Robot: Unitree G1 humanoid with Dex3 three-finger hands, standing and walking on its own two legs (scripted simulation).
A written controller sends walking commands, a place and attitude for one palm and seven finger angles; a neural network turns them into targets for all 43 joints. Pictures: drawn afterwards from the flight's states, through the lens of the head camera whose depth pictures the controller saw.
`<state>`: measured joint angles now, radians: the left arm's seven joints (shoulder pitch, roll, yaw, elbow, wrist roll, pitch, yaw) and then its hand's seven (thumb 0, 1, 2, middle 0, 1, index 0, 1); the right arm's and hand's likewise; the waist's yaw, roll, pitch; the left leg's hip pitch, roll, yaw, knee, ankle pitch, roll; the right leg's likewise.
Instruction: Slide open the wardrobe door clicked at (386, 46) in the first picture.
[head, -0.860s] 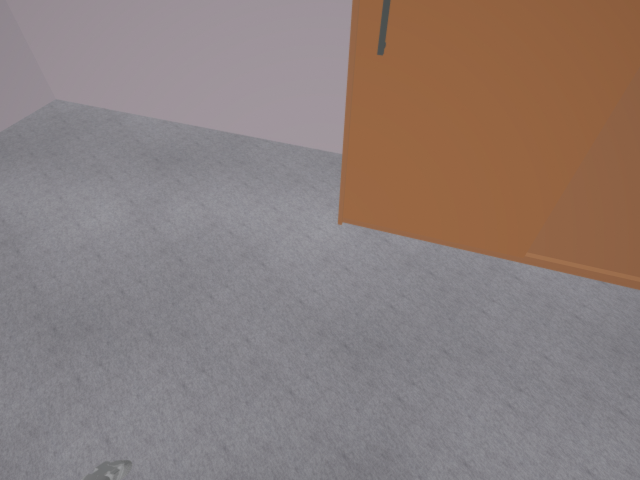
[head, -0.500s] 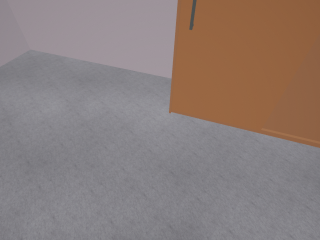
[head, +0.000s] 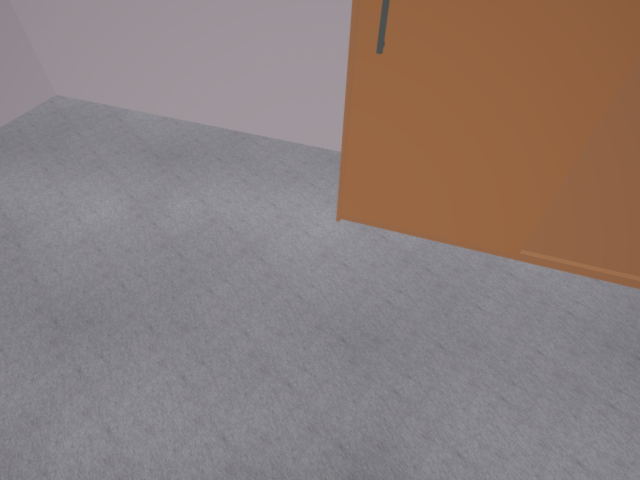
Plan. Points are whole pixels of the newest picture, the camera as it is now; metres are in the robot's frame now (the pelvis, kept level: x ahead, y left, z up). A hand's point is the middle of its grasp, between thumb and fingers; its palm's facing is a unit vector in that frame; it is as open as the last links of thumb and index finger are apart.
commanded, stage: look at it before walking up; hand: left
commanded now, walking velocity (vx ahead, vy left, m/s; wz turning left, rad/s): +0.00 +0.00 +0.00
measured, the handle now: out of the picture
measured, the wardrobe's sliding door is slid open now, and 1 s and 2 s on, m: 0.00 0.00 0.00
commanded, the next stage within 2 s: walk to a spot facing it in 0.58 s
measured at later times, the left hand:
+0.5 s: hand out of the picture +0.09 +0.25 -0.15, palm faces -0.03 -0.94 -0.33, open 7.4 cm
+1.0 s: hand out of the picture +0.06 +0.21 -0.19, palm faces +0.00 -0.99 -0.17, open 7.4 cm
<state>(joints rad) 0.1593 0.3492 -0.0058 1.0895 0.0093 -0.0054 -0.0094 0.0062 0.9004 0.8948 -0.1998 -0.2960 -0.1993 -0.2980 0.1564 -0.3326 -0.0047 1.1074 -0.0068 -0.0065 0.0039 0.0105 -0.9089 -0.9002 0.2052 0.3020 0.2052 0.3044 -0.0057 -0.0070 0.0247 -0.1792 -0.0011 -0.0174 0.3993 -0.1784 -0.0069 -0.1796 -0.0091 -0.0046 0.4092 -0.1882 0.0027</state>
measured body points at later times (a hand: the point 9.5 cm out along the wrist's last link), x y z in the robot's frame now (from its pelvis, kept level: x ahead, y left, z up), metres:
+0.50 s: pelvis +0.01 +0.00 +0.00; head +0.02 +0.00 +0.45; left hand +0.09 +0.29 -0.13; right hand +0.10 -0.30 -0.13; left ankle +0.03 +0.12 -0.74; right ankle +0.02 -0.12 -0.74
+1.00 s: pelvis +0.08 +0.01 -0.01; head +0.06 +0.03 +0.44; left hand +0.06 +0.26 -0.18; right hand +0.07 -0.24 -0.16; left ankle +0.03 +0.13 -0.74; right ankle +0.02 -0.12 -0.74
